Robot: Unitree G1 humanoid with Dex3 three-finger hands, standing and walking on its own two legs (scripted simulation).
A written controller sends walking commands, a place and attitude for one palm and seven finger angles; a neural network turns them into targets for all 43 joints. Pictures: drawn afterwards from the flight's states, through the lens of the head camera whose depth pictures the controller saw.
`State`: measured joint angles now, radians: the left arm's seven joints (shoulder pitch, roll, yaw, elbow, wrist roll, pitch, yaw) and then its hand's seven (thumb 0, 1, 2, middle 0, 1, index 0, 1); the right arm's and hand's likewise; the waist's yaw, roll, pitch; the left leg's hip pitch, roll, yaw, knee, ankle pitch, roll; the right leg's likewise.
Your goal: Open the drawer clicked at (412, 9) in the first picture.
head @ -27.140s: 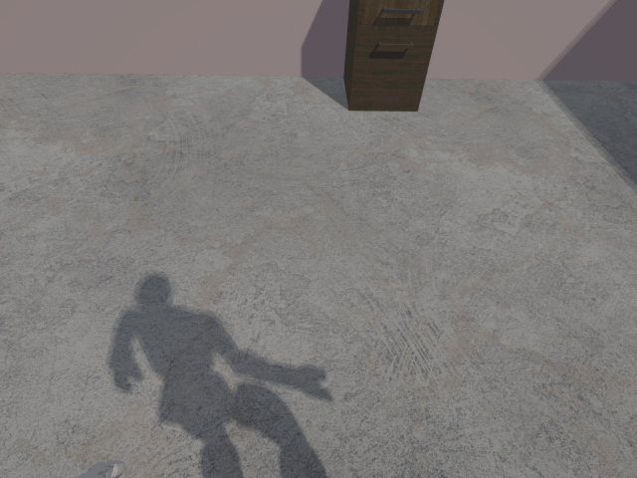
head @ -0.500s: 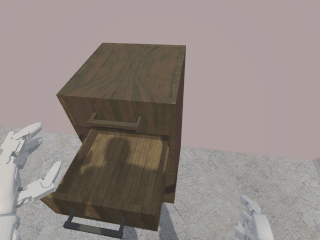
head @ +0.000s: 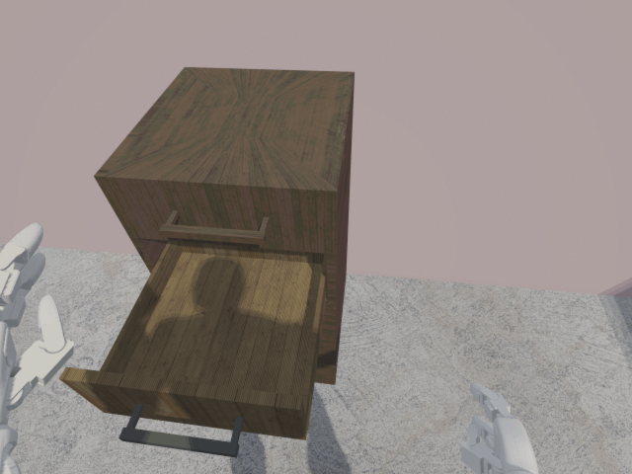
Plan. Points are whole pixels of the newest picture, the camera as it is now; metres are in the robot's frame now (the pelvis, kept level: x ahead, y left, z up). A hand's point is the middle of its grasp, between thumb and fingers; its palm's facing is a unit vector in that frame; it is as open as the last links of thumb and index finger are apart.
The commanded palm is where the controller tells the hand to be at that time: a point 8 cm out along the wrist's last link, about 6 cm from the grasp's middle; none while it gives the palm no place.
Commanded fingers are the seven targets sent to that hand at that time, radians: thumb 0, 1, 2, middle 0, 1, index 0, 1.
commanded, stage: step back with the hand held close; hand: left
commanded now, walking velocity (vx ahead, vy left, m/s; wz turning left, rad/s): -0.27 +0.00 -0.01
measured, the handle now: (183, 429) +0.22 +0.25 -0.19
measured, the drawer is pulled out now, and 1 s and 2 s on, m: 0.30 0.30 0.30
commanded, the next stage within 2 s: stop stepping back and stand still in 1.40 s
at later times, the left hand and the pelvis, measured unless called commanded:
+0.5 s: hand (28, 404) +0.14 +0.26 +0.15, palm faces +0.35 -0.80 -0.48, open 7.4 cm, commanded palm +0.08 +0.30 +0.17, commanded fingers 0.00 0.90 0.90 -0.20 -0.30 -0.20 -0.30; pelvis -0.05 +0.02 -0.01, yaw +0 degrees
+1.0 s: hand (26, 447) +0.11 +0.24 +0.16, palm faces +0.33 -0.80 -0.51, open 7.4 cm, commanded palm +0.04 +0.28 +0.17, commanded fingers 0.00 0.90 0.90 -0.20 -0.30 -0.20 -0.30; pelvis -0.09 +0.00 -0.02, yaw +1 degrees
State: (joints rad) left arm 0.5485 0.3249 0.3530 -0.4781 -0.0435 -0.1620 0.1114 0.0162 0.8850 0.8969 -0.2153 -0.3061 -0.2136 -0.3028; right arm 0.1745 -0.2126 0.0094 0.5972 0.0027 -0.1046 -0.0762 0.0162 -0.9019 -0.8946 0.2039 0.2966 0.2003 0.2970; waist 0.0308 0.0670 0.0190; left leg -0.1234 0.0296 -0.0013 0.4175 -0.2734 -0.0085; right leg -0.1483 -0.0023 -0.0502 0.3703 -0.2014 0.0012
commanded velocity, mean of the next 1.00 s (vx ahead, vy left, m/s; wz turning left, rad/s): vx -0.32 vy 0.00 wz -0.01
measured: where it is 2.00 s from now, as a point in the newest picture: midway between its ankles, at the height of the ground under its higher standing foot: outside the picture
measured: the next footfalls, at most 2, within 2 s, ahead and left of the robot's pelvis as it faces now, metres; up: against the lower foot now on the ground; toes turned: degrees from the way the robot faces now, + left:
right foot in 1.48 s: -0.20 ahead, -0.15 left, +0.00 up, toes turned -1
left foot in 1.76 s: -0.24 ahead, +0.07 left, +0.00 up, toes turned +4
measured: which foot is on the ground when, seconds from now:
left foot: down 0.00-1.00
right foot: down 0.00-1.00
